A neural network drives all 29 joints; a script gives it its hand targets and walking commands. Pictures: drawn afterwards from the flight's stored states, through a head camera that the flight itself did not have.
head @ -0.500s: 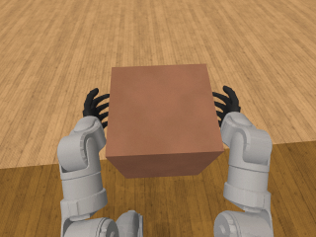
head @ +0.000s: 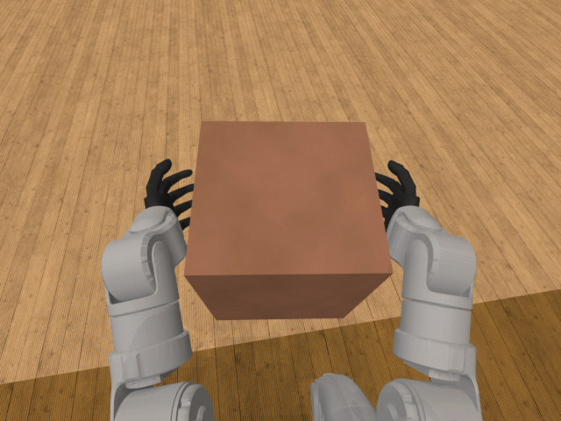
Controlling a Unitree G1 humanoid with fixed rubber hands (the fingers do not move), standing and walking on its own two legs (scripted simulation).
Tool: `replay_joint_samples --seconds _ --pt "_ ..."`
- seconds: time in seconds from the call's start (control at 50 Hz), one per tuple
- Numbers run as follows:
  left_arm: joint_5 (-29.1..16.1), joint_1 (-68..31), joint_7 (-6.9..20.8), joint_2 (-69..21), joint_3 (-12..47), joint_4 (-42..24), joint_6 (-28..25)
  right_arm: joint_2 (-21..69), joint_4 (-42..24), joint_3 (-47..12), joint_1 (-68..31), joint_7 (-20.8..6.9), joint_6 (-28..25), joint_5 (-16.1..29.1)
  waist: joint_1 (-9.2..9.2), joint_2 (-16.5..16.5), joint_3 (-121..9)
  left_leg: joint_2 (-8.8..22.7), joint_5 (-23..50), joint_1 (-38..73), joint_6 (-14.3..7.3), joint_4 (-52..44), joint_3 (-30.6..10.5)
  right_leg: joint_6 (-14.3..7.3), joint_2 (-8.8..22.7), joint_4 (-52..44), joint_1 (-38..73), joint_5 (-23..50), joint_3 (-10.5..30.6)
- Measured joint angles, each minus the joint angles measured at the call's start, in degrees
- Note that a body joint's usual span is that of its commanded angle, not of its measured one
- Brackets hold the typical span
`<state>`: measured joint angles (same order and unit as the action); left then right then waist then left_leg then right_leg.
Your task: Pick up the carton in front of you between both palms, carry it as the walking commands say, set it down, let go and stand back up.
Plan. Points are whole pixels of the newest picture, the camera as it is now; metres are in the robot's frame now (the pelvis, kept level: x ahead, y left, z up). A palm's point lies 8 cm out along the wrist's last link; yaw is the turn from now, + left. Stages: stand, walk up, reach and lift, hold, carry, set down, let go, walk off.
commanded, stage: carry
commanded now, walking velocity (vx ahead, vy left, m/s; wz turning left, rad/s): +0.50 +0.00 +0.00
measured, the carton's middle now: (281, 233) +0.35 -0.01 +0.05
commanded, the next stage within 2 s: none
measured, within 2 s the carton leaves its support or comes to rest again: neither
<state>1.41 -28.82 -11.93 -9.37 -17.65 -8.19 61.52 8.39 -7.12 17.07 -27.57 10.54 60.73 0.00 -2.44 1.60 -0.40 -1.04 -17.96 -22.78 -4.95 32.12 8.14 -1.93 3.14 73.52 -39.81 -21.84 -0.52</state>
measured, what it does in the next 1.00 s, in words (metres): climbs: right foot, then left foot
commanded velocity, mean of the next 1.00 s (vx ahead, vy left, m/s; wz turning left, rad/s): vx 0.50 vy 0.00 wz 0.00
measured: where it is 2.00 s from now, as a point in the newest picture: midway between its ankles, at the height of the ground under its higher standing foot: (259, 179)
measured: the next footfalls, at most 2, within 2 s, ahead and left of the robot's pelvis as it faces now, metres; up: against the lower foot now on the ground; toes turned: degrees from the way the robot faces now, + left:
right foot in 0.26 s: +0.35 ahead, -0.13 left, +0.02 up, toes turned -6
left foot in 0.76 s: +0.58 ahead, +0.08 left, +0.03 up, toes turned +8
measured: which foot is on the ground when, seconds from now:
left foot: down 0.00-0.28, up 0.30-0.74, down 0.76-1.00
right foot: up 0.00-0.24, down 0.26-0.78, up 0.80-1.00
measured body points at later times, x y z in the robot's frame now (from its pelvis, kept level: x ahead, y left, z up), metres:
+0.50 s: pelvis +0.27 -0.06 +0.03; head +0.29 -0.07 +0.48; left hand +0.60 +0.11 +0.15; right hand +0.62 -0.19 +0.14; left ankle +0.30 +0.08 -0.62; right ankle +0.31 -0.13 -0.71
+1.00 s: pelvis +0.54 +0.01 +0.04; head +0.57 +0.02 +0.49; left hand +0.88 +0.15 +0.11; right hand +0.86 -0.15 +0.12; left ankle +0.54 +0.08 -0.70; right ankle +0.57 -0.14 -0.63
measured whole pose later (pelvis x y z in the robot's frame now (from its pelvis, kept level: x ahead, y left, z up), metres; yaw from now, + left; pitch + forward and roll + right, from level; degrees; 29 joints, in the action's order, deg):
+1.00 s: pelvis +0.54 +0.01 +0.04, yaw +0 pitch +5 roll -1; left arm 3.0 -22.6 -10.3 -10.6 -17.0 -6.0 59.3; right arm 10.6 -4.9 16.8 -21.1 8.7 58.0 -1.7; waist -2.2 1.1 -2.4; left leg 0.0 -12.0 -17.1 -4.5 23.5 8.4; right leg 0.8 4.1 57.9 -36.7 -17.1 -2.3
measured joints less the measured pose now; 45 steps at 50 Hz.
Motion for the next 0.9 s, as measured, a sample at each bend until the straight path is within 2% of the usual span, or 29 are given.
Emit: replay_joint_samples --seconds 0.06,0.12,0.22,0.26,0.28,0.34,0.36,0.4,0.46,0.54,0.68,0.76,0.78,0.84,0.86,0.9 --pt "-0.4 0.8 -0.2 0.5 1.2 -3.0 -0.7 -0.1 -2.3 -0.7 0.1 0.1 -0.9 0.8 0.12 0.4 0.5 -0.1 -1.1 3.6 0.5 -2.8 -0.4 1.0 1.6 -6.5 -5.0 3.3 -0.4" --pt "-1.0 1.2 -0.3 1.4 1.9 -4.9 -1.0 0.1 -3.7 -1.4 -0.3 0.5 -1.1 0.8 0.06 0.4 0.1 0.1 -2.6 7.4 1.4 -5.3 -1.1 1.4 2.3 -17.6 -5.7 7.3 -1.2" --pt "-1.2 1.5 -0.4 1.9 2.0 -4.3 -0.3 0.1 -3.7 -1.9 -0.3 1.1 0.2 -0.2 0.49 -0.6 -2.2 1.5 -7.5 14.2 3.9 -6.7 -2.6 0.1 0.5 -35.3 1.2 11.1 -5.4" --pt "-0.7 0.2 -0.3 1.6 2.0 -2.0 -0.2 -0.9 -3.1 -1.6 -0.5 1.4 1.0 -0.4 1.67 -1.6 -2.8 3.0 -11.5 14.2 4.5 0.2 -3.4 -1.2 -1.3 -40.6 6.4 13.6 -7.8" --pt "-0.2 -0.4 -0.3 1.3 2.3 -0.6 -0.6 -1.7 -2.4 -1.5 -0.7 1.4 1.3 -0.3 2.58 -2.4 -2.6 4.1 -11.5 11.7 4.3 7.7 -4.0 -1.8 -1.8 -38.5 6.6 13.3 -8.5" --pt "0.3 -0.5 -0.1 0.7 2.3 1.8 -0.2 -2.3 -0.7 -0.7 -0.7 1.6 2.3 0.0 4.67 -2.5 -1.5 2.4 -8.4 0.7 3.2 33.0 -7.5 -2.6 -2.4 -36.9 9.2 8.1 -8.4" --pt "0.1 0.0 0.2 0.6 2.2 1.9 0.0 -1.8 -0.2 -0.2 -0.7 1.5 2.5 -0.2 4.99 -2.4 -1.2 2.2 -7.0 -2.7 2.6 37.7 -7.4 -2.3 -2.5 -38.1 10.7 7.9 -8.2" --pt "-0.2 1.1 0.9 0.4 1.7 1.4 0.1 -0.6 0.1 0.5 -0.6 1.3 2.6 -0.8 5.06 -2.6 -0.6 2.6 -3.7 -8.2 2.0 40.8 -6.9 -2.1 -2.8 -40.8 13.7 7.8 -8.0" --pt "-0.9 1.7 1.4 0.4 1.5 -0.3 -0.3 0.2 -1.3 0.5 -0.5 1.3 2.0 -1.0 4.86 -2.9 0.0 3.9 -0.3 -14.6 2.1 38.6 -6.3 -2.3 -3.1 -44.4 17.6 7.2 -7.9" --pt "-1.3 1.1 0.9 0.7 2.2 -1.8 -0.9 -0.8 -3.3 -0.7 -0.5 1.8 1.6 -0.7 4.45 -2.9 -0.8 5.3 3.0 -19.0 3.1 29.9 -5.6 -1.9 -3.4 -48.3 22.3 5.9 -7.5" --pt "0.1 0.1 0.0 0.4 2.6 0.1 0.2 -2.1 -1.9 -0.3 -1.1 2.0 2.9 -0.5 4.24 -2.4 -4.3 5.4 7.7 -14.8 3.2 9.4 -3.3 0.4 -3.3 -52.7 31.1 1.3 -6.1" --pt "0.8 -0.4 -0.2 0.8 2.0 2.4 1.1 -1.6 1.6 0.5 -2.0 2.1 2.9 -1.2 3.68 -0.9 -6.0 2.9 8.2 -6.9 1.8 -1.1 0.3 2.4 -1.6 -47.7 33.9 -5.5 -5.0" --pt "0.7 -0.7 -0.3 1.4 1.8 3.0 1.1 -1.2 3.0 0.6 -2.6 2.1 2.3 -1.6 3.02 0.0 -6.0 2.4 11.2 -6.2 1.1 -0.9 1.1 2.7 -0.6 -42.2 32.5 -7.8 -4.6" --pt "0.1 -0.4 -0.5 2.7 0.7 5.0 0.9 0.2 6.3 0.4 -2.8 1.8 0.8 -3.2 1.05 0.1 -4.8 1.8 7.5 -5.3 0.1 2.9 1.5 1.9 -1.3 -16.4 21.7 -7.2 -0.9" --pt "0.2 -0.2 -0.4 2.4 0.3 5.7 0.9 0.4 6.7 0.4 -2.1 1.5 0.6 -3.4 0.72 -0.1 -4.4 1.7 6.4 -4.4 0.0 2.4 1.3 1.5 -1.6 -10.4 18.0 -5.9 -0.7" --pt "0.8 0.6 0.0 1.1 -0.4 6.2 0.5 0.8 6.5 0.5 0.2 0.4 0.0 -3.1 0.37 -0.3 -3.6 1.4 5.9 -1.9 0.3 -0.1 0.9 1.2 -1.1 -6.1 12.0 -2.3 -1.0"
